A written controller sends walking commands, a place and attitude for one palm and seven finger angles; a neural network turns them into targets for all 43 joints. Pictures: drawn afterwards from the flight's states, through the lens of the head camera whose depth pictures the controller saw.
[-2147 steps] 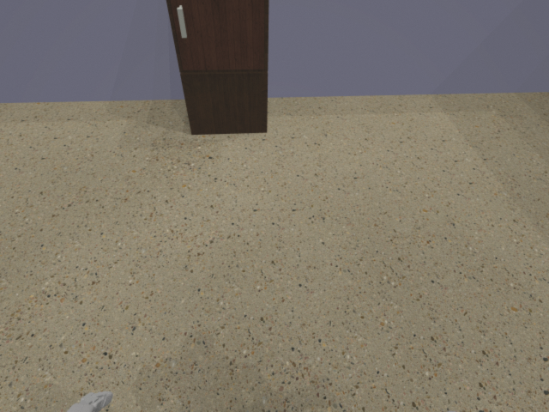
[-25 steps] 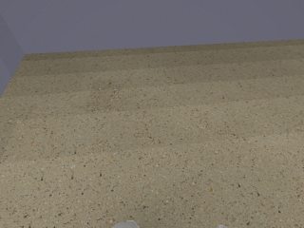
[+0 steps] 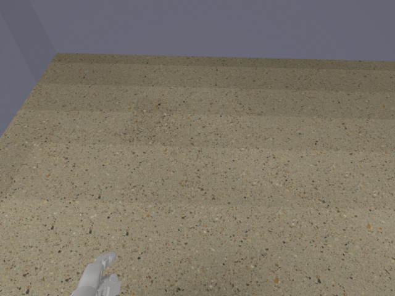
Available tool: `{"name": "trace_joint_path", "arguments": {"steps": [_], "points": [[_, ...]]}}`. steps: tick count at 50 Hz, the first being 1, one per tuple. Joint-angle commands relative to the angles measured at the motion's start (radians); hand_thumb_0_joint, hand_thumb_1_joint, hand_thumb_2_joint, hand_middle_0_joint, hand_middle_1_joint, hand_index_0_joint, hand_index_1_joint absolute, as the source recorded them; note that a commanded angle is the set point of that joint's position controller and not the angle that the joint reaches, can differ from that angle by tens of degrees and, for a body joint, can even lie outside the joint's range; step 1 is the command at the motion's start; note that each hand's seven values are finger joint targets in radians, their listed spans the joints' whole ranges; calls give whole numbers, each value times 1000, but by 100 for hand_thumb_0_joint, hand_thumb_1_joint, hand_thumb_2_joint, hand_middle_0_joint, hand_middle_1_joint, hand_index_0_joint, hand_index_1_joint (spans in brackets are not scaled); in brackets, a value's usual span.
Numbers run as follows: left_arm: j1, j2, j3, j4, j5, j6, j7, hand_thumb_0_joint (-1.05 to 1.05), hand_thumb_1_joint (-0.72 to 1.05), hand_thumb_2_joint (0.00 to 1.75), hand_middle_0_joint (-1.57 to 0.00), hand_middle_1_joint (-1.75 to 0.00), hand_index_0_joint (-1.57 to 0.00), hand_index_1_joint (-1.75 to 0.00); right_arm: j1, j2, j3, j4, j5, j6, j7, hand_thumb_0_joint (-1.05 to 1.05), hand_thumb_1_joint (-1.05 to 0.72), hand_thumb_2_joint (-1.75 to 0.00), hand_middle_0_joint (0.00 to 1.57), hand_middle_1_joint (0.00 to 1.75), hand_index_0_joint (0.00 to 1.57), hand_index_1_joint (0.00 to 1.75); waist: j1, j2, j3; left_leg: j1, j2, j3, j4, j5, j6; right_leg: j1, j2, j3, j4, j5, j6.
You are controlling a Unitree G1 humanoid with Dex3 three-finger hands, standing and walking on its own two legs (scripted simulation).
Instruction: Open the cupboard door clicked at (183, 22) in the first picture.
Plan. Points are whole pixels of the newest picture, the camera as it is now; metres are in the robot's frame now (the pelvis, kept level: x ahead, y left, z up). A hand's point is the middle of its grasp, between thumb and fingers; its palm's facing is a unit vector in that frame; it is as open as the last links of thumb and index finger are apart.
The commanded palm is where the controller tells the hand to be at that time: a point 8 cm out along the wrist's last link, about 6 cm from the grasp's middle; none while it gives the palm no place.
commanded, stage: turn to face it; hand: left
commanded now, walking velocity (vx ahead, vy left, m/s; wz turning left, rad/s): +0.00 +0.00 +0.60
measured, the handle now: out of the picture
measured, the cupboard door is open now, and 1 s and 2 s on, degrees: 43 43 43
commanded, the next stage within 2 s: none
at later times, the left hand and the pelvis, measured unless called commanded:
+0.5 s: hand out of the picture -0.06 +0.17 -0.17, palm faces +0.40 -0.88 -0.27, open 7.4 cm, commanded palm none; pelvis +0.01 -0.03 +0.00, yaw +22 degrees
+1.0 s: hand out of the picture +0.04 +0.18 -0.14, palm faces +0.55 -0.79 -0.29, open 7.4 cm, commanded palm none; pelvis +0.04 -0.07 +0.00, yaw +36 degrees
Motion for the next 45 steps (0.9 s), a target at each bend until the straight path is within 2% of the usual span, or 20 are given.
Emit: {"name": "trace_joint_path", "arguments": {"steps": [1, 2, 3, 4, 5, 7, 12, 21, 23, 24, 25, 26, 27, 28, 29, 31, 33, 34, 41, 45], "points": [[276, 264, 57, -11, 13, -29, 28, 0, 90, 90, -20, -30, -20, -30, 24, -126, -50, -103, 9, -4, -6, 0, -90, -90, 20, 30, 20, 30, 124, -273, -281, -322, 5, 110, 547, -356, -52, 527, -552, 378, -163, 829, -219], [224, 214, 42, -25, 13, -29, 33, 0, 90, 90, -20, -30, -20, -30, 6, -127, -49, -96, -2, 8, -1, 0, -90, -90, 20, 30, 20, 30, 95, -220, -193, -333, 56, 76, 651, -271, -52, 440, -482, 275, -168, 804, -225], [171, 165, 36, -32, 13, -26, 38, 0, 90, 90, -20, -30, -20, -30, -13, -121, -51, -84, -1, 23, 6, 0, -90, -90, 20, 30, 20, 30, 77, -284, -144, -329, 82, 78, 688, -210, -56, 355, -434, 233, -195, 741, -193], [142, 147, 29, -42, 10, -21, 36, 0, 90, 90, -20, -30, -20, -30, -53, -118, -49, -83, -1, 35, 17, 0, -90, -90, 20, 30, 20, 30, 58, -202, -79, -322, 96, 99, 715, -138, -61, 277, -368, 137, -198, 715, -173], [117, 132, 23, -51, 8, -23, 34, 0, 90, 90, -20, -30, -20, -30, -60, -102, -44, -84, -2, 45, 28, 0, -90, -90, 20, 30, 20, 30, 38, -184, -58, -310, 104, 115, 711, -80, -64, 230, -332, 45, -211, 685, -151], [121, 132, 26, -62, 10, -28, 30, 0, 90, 90, -20, -30, -20, -30, -79, -92, -39, -90, -3, 58, 39, 0, -90, -90, 20, 30, 20, 30, 33, -174, -44, -294, 104, 145, 672, -24, -72, 210, -306, -30, -226, 637, -127], [201, 148, 32, -52, 13, -32, 28, 0, 90, 90, -20, -30, -20, -30, -163, -99, -34, -124, -5, 67, 49, 0, -90, -90, 20, 30, 20, 30, 61, -169, -78, -304, 105, 180, 527, -8, -80, 325, -319, -79, -215, 669, -134], [242, 199, 53, -44, 29, -21, 21, 0, 90, 90, -20, -30, -20, -30, -298, -99, -20, -199, -1, 51, 58, 0, -90, -90, 20, 30, 20, 30, 93, -196, -67, -178, 102, 252, 201, -64, -41, 304, -393, -111, -168, 527, -180], [234, 209, 58, -37, 26, -19, 16, 0, 90, 90, -20, -30, -20, -30, -251, -115, -23, -198, -2, 44, 57, 0, -90, -90, 20, 30, 20, 30, 66, -160, -93, -63, 95, 261, 66, 2, -26, 261, -397, -141, -95, 473, -152], [221, 218, 61, -40, 20, -17, 12, 0, 90, 90, -20, -30, -20, -30, -184, -135, -30, -183, -5, 40, 57, 0, -90, -90, 20, 30, 20, 30, 28, -120, -128, 54, 84, 263, -46, 99, -17, 217, -369, -193, 1, 429, -114], [212, 196, 58, -54, 12, -13, 8, 0, 90, 90, -20, -30, -20, -30, -92, -206, -49, -158, -10, 30, 55, 0, -90, -90, 20, 30, 20, 30, -23, 33, -191, 245, 177, 143, -157, 282, 27, 72, -313, -234, 198, 252, -53], [172, 131, 37, -100, 5, -8, 0, 0, 90, 90, -20, -30, -20, -30, -31, -329, -80, -155, -16, 24, 45, 0, -90, -90, 20, 30, 20, 30, -60, 341, -192, 361, 473, -268, -202, 685, 181, -241, -139, -219, 456, -400, 38], [112, 153, 35, -131, 16, 11, 8, 0, 90, 90, -20, -30, -20, -30, 4, -349, -78, -133, -7, 33, 35, 0, -90, -90, 20, 30, 20, 30, -60, 223, -199, 331, 546, -279, -187, 798, 266, -290, -127, -65, 555, -438, 25], [88, 156, 34, -135, 16, 13, 6, 0, 90, 90, -20, -30, -20, -30, -37, -322, -69, -144, -8, 30, 25, 0, -90, -90, 20, 30, 20, 30, -34, 105, -137, 277, 519, -198, -196, 745, 261, -298, -149, -35, 579, -357, 21], [112, 134, 41, -102, 20, 15, 8, 0, 90, 90, -20, -30, -20, -30, -86, -296, -63, -157, -10, 21, 16, 0, -90, -90, 20, 30, 20, 30, -10, 202, -153, 266, 438, -163, -179, 778, 217, -298, -138, -24, 601, -307, 34], [149, 154, 47, -60, 17, 24, 2, 0, 90, 90, -20, -30, -20, -30, -162, -255, -45, -173, -7, 17, 9, 0, -90, -90, 20, 30, 20, 30, 33, 179, -94, 167, 342, -58, -197, 720, 162, -255, -120, 10, 634, -184, 41], [178, 149, 49, -44, 16, 25, -4, 0, 90, 90, -20, -30, -20, -30, -183, -245, -42, -174, -5, 9, 11, 0, -90, -90, 20, 30, 20, 30, 59, 106, -99, 146, 300, -25, -212, 647, 147, -225, -107, 1, 618, -119, 48], [185, 141, 49, -41, 15, 25, -4, 0, 90, 90, -20, -30, -20, -30, -179, -244, -41, -169, -5, 5, 12, 0, -90, -90, 20, 30, 20, 30, 65, 109, -101, 143, 287, -17, -215, 636, 144, -214, -101, 0, 603, -107, 51], [80, 119, 39, -86, 8, 24, -1, 0, 90, 90, -20, -30, -20, -30, -136, -245, -52, -144, -15, 11, 18, 0, -90, -90, 20, 30, 20, 30, 41, 167, -54, 66, 272, -112, -230, 461, 166, -126, -64, -12, 334, -154, 51], [107, 111, 36, -91, 0, 13, 1, 0, 90, 90, -20, -30, -20, -30, -159, -247, -64, -151, -17, 20, 17, 0, -90, -90, 20, 30, 20, 30, 55, 212, -94, 20, 250, -164, -163, 523, 150, 44, -5, -36, 96, -161, 27]]}}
